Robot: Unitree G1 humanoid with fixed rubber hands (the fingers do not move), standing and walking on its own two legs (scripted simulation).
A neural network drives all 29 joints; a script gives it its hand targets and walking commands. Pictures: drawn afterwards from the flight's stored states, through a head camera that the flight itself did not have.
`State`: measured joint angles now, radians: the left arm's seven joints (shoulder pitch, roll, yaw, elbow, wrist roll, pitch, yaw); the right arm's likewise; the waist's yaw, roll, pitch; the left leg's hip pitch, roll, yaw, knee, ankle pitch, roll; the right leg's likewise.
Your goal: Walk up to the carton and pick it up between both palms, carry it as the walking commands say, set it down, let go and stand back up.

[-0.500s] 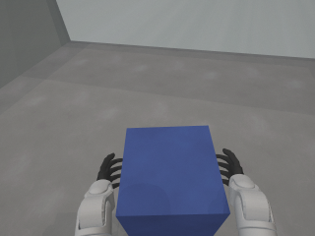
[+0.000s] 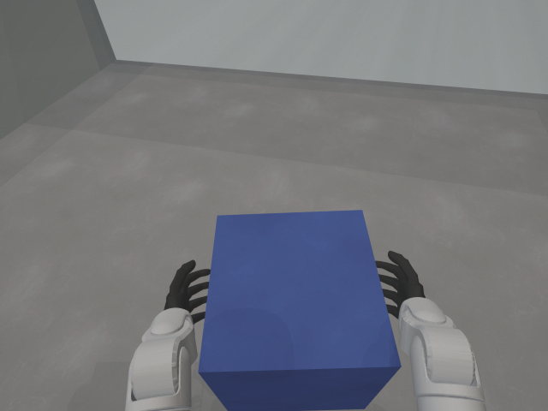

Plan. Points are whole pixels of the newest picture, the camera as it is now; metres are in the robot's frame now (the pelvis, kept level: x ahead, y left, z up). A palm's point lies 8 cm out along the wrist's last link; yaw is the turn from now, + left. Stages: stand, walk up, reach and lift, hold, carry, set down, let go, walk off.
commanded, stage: carry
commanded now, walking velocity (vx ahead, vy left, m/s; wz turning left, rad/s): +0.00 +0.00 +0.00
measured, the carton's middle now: (293, 315) +0.30 +0.00 -0.04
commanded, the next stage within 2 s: hold in 0.72 s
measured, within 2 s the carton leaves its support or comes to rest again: neither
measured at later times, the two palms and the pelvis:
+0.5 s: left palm (182, 315) +0.25 +0.15 +0.06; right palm (420, 300) +0.26 -0.17 +0.06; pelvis +0.01 -0.01 +0.00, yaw +0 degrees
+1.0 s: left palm (193, 348) +0.23 +0.14 +0.01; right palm (427, 351) +0.22 -0.18 +0.01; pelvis -0.02 +0.00 +0.01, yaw -3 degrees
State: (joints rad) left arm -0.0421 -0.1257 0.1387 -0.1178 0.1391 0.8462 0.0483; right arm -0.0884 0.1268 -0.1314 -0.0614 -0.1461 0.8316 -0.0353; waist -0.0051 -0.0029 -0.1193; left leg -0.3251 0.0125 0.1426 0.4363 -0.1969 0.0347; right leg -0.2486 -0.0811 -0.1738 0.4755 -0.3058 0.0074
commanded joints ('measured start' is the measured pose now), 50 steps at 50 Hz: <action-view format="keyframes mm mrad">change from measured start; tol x32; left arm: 1 -324 -616 -572 -97 -189 -22 -118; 13 -424 -687 -662 -358 -291 5 -89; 18 -259 -528 -523 -7 -150 10 -100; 20 -400 -696 -681 -388 -307 30 -101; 36 -391 -591 -518 -31 -169 8 -119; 37 -211 -240 -223 280 -55 -44 -68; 50 -362 -223 -491 -129 -191 -237 -55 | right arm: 1 -308 653 573 -97 219 -8 104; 17 -237 552 495 26 154 31 74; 20 -393 727 687 -388 329 55 76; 36 -346 611 514 -25 180 27 97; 37 -203 261 290 218 65 -17 70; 50 -339 280 543 -125 206 -254 82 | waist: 1 3 -8 -240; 36 3 -43 -123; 37 27 15 228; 50 56 -45 -287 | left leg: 1 151 143 -128 -12 350 40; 33 104 144 -118 -55 165 25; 45 609 -31 -240 -6 799 -44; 50 424 -56 -214 -54 395 -7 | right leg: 1 92 -97 87 -58 285 -7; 50 62 138 251 -119 337 -14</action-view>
